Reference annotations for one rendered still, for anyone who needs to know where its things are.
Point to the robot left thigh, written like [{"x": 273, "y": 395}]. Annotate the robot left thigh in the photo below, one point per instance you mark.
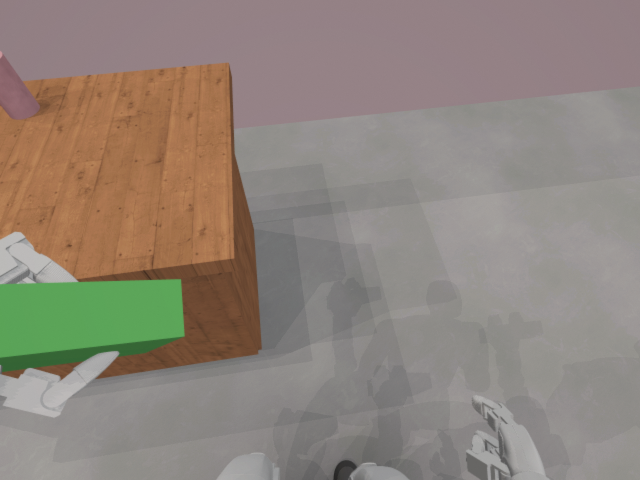
[{"x": 250, "y": 467}]

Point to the sponge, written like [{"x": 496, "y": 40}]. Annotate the sponge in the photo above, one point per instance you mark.
[{"x": 45, "y": 324}]

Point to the right robot foot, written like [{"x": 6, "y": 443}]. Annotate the right robot foot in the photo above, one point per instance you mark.
[{"x": 343, "y": 470}]

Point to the robot right hand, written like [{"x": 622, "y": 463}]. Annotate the robot right hand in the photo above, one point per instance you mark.
[{"x": 514, "y": 451}]

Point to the robot left hand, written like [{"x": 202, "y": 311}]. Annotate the robot left hand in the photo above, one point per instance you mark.
[{"x": 37, "y": 391}]

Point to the table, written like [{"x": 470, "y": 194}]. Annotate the table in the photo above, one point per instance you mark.
[{"x": 133, "y": 176}]

